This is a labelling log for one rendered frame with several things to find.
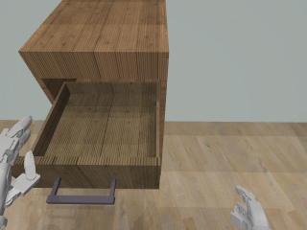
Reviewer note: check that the robot left hand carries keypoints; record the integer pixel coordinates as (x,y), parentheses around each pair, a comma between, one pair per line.
(11,141)

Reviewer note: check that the robot right hand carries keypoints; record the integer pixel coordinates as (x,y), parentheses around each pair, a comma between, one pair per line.
(253,214)

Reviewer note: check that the cabinet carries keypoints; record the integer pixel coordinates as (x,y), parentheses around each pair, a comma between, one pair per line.
(102,41)

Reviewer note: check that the drawer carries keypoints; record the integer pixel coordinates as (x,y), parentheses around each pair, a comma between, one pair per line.
(96,131)

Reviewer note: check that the handle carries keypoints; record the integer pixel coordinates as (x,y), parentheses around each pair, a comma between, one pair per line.
(53,198)

